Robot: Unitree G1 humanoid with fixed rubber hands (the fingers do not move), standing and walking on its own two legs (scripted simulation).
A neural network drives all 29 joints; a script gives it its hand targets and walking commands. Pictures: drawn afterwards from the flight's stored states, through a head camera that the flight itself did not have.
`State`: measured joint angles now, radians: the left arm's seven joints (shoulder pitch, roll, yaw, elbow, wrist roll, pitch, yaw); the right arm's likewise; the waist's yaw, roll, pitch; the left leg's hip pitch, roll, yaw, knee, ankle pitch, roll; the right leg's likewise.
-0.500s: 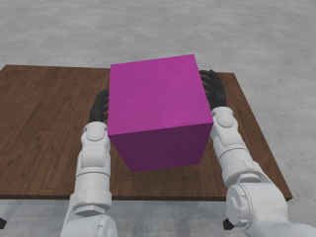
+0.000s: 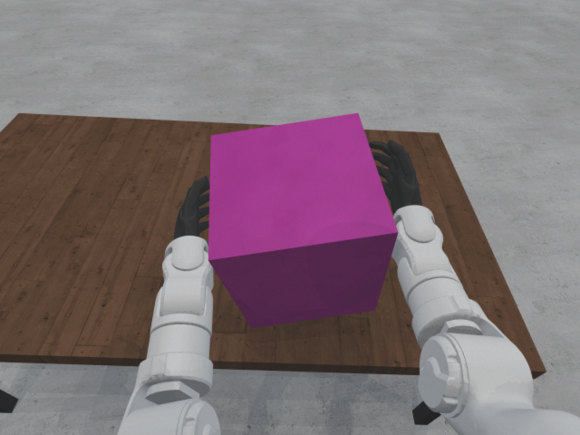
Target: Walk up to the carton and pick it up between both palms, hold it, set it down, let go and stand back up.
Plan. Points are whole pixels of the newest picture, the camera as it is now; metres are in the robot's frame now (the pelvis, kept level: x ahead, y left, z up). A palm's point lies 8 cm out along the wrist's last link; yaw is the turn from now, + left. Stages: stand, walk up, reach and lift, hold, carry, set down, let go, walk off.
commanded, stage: set down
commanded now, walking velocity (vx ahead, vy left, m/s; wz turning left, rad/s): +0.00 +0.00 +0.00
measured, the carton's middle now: (300, 230) +0.40 +0.01 +0.06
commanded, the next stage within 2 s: none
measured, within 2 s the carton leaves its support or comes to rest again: neither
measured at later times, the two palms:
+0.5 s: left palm (197, 243) +0.36 +0.16 +0.07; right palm (399, 202) +0.42 -0.13 +0.11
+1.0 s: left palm (203, 251) +0.36 +0.16 +0.04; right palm (391, 211) +0.44 -0.13 +0.07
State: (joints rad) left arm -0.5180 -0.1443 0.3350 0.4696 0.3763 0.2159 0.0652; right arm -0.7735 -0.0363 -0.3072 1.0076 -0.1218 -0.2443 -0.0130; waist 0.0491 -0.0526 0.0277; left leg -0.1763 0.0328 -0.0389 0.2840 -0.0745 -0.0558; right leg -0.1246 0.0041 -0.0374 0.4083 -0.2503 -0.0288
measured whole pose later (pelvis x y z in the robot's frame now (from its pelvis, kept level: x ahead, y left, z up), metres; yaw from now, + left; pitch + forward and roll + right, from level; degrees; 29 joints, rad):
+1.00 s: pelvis +0.02 -0.01 +0.00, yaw +0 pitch +5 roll +1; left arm -0.46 -0.20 0.36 0.51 0.39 0.09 0.13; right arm -0.77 -0.05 -0.40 1.11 -0.22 -0.34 0.06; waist 0.08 -0.05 0.02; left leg -0.27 0.04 -0.04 0.28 -0.09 -0.07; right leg -0.22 0.01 -0.04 0.41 -0.27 -0.04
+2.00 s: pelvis +0.04 -0.01 +0.00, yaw +0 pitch +16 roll +1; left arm -0.43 -0.20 0.39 0.69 0.34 -0.25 0.18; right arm -0.77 -0.08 -0.40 1.27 -0.27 -0.60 0.03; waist 0.08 -0.05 -0.05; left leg -0.48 0.05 -0.04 0.29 -0.09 -0.07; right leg -0.43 0.02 -0.04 0.41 -0.26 -0.05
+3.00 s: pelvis +0.04 -0.01 +0.00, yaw +0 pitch +16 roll +1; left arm -0.45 -0.20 0.44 0.79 0.35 -0.38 0.18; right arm -0.79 -0.09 -0.40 1.32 -0.27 -0.60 0.01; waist 0.07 -0.05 -0.05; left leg -0.50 0.05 -0.04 0.32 -0.10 -0.07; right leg -0.44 0.02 -0.04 0.41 -0.26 -0.05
